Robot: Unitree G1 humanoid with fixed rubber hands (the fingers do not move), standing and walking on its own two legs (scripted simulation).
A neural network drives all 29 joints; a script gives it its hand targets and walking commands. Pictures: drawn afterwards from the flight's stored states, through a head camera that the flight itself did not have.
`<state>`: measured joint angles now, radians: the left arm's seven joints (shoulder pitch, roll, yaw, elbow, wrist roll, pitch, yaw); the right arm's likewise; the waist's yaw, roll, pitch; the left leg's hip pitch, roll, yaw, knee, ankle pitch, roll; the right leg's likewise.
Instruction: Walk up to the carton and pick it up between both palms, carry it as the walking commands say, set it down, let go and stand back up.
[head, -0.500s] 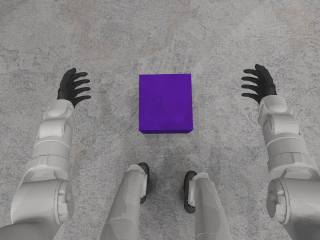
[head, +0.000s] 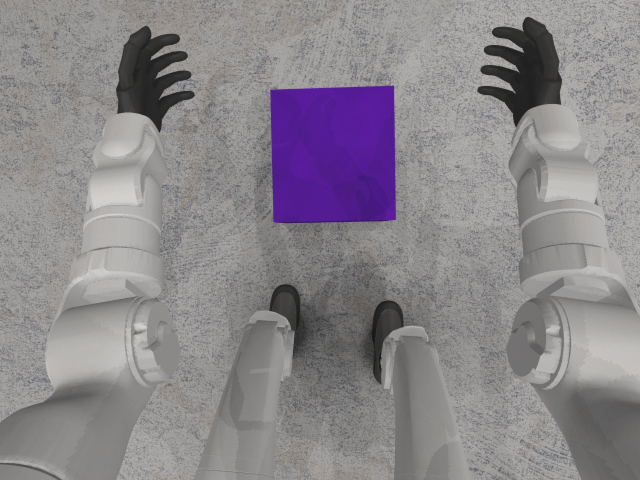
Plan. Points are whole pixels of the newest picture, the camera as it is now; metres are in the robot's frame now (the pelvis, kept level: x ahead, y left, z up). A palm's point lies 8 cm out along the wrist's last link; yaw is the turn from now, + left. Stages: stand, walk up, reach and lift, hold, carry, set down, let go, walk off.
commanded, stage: reach and lift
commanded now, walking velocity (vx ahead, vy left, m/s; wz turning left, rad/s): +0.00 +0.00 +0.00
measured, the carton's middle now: (332, 162) +0.51 +0.04 -0.56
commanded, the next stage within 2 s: none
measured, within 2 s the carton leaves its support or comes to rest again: neither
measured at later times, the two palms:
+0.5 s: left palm (194, 143) +0.47 +0.24 -0.27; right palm (480, 138) +0.51 -0.18 -0.27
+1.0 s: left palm (223, 161) +0.47 +0.24 -0.41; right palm (444, 159) +0.51 -0.17 -0.41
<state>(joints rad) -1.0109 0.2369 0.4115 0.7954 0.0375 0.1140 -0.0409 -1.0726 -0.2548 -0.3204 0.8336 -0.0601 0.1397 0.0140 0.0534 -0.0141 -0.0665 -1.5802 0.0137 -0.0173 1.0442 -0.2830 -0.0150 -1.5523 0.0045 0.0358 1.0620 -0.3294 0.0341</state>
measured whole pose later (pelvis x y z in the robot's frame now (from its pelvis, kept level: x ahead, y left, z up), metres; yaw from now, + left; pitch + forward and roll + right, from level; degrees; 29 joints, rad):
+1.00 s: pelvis -0.05 -0.01 -0.24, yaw +0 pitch +45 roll -1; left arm -1.32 0.38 0.22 1.04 -0.17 0.06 0.07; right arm -1.37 -0.38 -0.12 1.06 0.17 0.09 -0.10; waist 0.06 -0.01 0.19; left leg -2.28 -0.01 -0.05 2.01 -0.51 -0.04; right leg -2.24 0.04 0.04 2.04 -0.58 0.05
